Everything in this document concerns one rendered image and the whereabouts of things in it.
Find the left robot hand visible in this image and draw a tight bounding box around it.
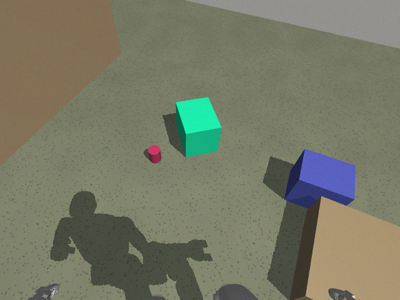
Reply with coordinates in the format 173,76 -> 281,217
28,284 -> 60,300

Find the right robot hand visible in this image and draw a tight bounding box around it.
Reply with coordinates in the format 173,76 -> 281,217
328,288 -> 355,300

